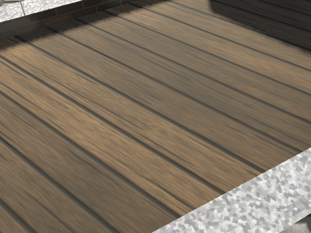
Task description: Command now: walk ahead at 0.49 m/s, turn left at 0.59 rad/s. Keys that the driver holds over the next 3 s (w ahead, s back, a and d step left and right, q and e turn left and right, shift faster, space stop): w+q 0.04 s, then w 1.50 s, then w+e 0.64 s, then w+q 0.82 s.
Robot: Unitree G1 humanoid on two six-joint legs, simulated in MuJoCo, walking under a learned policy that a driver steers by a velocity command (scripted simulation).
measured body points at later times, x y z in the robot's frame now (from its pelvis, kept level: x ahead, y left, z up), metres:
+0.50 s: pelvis +0.26 +0.06 +0.00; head +0.28 +0.07 +0.45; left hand +0.29 +0.33 -0.14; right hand +0.35 -0.19 -0.12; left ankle +0.26 +0.11 -0.74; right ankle +0.30 -0.10 -0.66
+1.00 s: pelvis +0.57 +0.00 -0.09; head +0.61 -0.02 +0.36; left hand +0.78 +0.26 -0.17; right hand +0.49 -0.27 -0.23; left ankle +0.26 +0.11 -0.74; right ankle +0.78 -0.11 -0.81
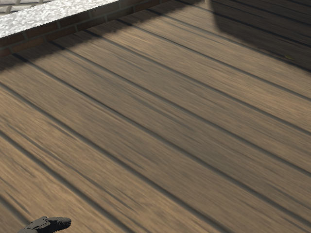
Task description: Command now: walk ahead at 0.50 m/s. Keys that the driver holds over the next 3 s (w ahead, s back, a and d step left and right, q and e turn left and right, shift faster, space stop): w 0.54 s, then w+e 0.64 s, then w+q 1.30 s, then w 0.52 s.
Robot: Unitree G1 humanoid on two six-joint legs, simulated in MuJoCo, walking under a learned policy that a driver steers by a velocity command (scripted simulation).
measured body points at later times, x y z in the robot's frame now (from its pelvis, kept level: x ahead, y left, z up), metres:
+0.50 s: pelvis +0.28 -0.03 -0.06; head +0.30 -0.01 +0.39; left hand +0.21 +0.20 -0.22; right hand +0.48 -0.24 -0.16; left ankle +0.39 +0.06 -0.79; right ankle +0.17 -0.13 -0.79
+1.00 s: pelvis +0.52 -0.05 -0.06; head +0.55 -0.06 +0.38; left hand +0.73 +0.14 -0.19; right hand +0.42 -0.27 -0.21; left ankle +0.39 +0.06 -0.79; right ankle +0.64 -0.16 -0.77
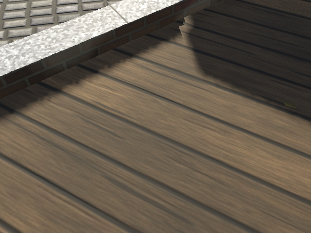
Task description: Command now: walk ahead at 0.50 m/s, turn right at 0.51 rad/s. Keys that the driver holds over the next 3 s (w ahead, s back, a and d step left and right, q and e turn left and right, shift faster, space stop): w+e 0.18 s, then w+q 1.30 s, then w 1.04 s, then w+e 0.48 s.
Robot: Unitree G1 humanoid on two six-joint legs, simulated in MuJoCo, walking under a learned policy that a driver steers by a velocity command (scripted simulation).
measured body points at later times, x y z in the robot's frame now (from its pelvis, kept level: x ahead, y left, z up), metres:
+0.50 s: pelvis +0.26 -0.04 +0.01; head +0.29 -0.05 +0.46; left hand +0.26 +0.21 -0.13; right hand +0.38 -0.29 -0.12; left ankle +0.45 +0.07 -0.68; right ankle +0.14 -0.07 -0.73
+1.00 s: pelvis +0.54 -0.03 +0.01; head +0.57 -0.01 +0.46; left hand +0.69 +0.23 -0.09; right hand +0.57 -0.31 -0.11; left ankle +0.46 +0.02 -0.73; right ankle +0.73 -0.17 -0.68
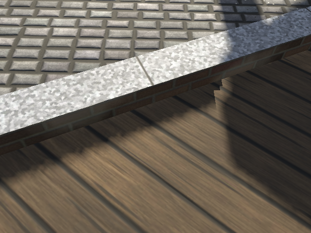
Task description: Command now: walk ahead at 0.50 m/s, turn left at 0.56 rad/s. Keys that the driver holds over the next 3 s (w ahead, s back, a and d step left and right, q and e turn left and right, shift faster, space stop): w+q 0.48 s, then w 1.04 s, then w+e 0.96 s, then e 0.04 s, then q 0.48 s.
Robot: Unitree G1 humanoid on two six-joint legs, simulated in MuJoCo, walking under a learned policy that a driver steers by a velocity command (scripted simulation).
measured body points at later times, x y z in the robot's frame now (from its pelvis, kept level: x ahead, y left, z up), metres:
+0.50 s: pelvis +0.26 -0.03 +0.00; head +0.29 -0.02 +0.45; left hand +0.18 +0.24 -0.12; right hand +0.51 -0.21 -0.10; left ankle +0.34 +0.14 -0.68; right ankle +0.22 -0.14 -0.74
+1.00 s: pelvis +0.49 +0.11 +0.00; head +0.51 +0.13 +0.45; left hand +0.51 +0.39 -0.12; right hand +0.59 -0.14 -0.13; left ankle +0.41 +0.14 -0.74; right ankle +0.68 +0.02 -0.68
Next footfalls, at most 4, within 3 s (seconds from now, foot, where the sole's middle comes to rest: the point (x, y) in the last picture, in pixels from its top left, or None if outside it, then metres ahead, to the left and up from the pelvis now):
0.14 right None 0.26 -0.13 -0.78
0.66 left None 0.45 0.16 -0.78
1.20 right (123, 163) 0.80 0.11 -0.78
1.70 left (72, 148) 0.89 0.36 -0.78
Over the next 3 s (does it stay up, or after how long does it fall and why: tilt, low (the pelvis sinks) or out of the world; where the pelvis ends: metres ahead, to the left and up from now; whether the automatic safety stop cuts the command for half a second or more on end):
stays up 1.41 0.30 0.13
